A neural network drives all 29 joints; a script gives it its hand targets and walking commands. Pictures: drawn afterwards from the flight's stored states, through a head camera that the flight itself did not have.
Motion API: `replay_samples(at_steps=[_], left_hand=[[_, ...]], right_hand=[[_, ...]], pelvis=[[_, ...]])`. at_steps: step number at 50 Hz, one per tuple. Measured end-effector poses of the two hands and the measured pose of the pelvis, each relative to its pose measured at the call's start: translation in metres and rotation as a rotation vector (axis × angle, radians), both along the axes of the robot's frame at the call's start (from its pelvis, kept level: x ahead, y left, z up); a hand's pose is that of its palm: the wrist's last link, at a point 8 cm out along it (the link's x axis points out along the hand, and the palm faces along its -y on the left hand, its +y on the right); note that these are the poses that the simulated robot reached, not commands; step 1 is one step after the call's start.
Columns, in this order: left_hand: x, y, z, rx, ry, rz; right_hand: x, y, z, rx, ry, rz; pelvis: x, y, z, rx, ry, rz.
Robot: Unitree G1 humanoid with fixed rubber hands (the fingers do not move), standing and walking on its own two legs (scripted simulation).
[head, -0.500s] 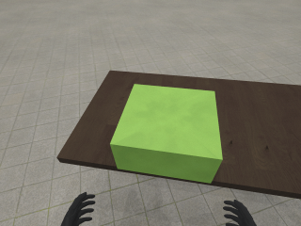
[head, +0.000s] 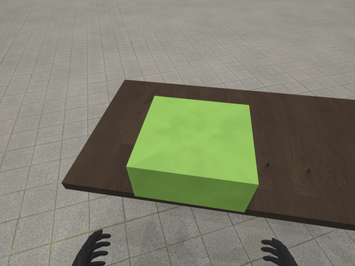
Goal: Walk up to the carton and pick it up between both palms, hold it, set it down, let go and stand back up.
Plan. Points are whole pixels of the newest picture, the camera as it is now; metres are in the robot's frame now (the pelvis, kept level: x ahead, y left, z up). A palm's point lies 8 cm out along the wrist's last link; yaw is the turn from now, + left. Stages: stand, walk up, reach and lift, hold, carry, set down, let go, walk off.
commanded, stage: let go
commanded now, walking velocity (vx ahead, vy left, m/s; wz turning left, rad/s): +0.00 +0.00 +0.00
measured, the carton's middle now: (194, 148) +0.47 -0.02 -0.01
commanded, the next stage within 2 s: stand in 0.42 s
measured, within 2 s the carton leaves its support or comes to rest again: neither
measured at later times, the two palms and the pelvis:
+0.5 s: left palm out of the picture +0.15 +0.23 -0.07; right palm out of the picture +0.14 -0.23 -0.08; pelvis -0.01 +0.01 +0.00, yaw +0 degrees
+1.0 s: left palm out of the picture +0.08 +0.26 -0.11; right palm out of the picture +0.06 -0.24 -0.11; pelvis -0.02 +0.02 -0.01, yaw -1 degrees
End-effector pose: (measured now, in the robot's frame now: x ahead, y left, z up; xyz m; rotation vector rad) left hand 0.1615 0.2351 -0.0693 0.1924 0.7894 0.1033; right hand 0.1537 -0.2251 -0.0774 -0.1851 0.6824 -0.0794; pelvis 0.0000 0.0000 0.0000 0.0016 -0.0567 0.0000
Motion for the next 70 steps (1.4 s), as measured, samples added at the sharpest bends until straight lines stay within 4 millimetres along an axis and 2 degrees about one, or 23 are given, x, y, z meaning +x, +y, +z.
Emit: replay_samples(at_steps=[7,20,25,31,36,44,48,56,61,70], left_hand=[[0.002,-0.002,0.005,-0.003,-0.003,-0.021],[-0.010,-0.006,-0.007,-0.020,0.005,-0.012],[-0.010,-0.003,-0.005,0.015,-0.012,-0.036],[-0.036,0.016,-0.015,0.064,0.050,-0.043],[-0.051,0.017,-0.026,0.041,0.095,-0.020],[-0.060,0.013,-0.038,0.003,0.110,-0.008],[-0.074,0.019,-0.040,0.010,0.139,0.005],[-0.110,0.036,-0.048,0.030,0.242,0.040],[-0.126,0.037,-0.051,0.027,0.282,0.054],[-0.151,0.036,-0.059,0.015,0.346,0.068]], right_hand=[[-0.002,0.002,0.000,-0.001,-0.019,0.009],[-0.007,-0.004,0.009,-0.032,-0.008,0.003],[-0.012,-0.004,0.002,-0.030,0.033,-0.001],[-0.055,-0.012,-0.031,-0.038,0.268,-0.038],[-0.086,-0.018,-0.040,-0.043,0.373,-0.063],[-0.089,-0.021,-0.032,-0.075,0.351,-0.088],[-0.091,-0.017,-0.033,-0.074,0.344,-0.098],[-0.119,-0.004,-0.043,-0.049,0.418,-0.107],[-0.127,-0.001,-0.046,-0.041,0.428,-0.116],[-0.153,0.004,-0.051,-0.039,0.493,-0.139]], pelvis=[[-0.004,0.006,0.000,0.000,-0.002,-0.004],[-0.013,0.006,-0.001,0.002,-0.005,-0.005],[-0.013,0.007,-0.002,-0.001,0.011,-0.008],[-0.014,0.009,-0.005,-0.010,0.048,-0.011],[-0.013,0.010,-0.006,-0.010,0.056,-0.008],[-0.012,0.013,-0.007,-0.010,0.050,-0.007],[-0.014,0.017,-0.006,-0.009,0.049,-0.016],[-0.021,0.023,-0.005,-0.009,0.046,-0.015],[-0.024,0.027,-0.005,-0.007,0.039,-0.016],[-0.032,0.029,-0.004,-0.007,0.033,-0.016]])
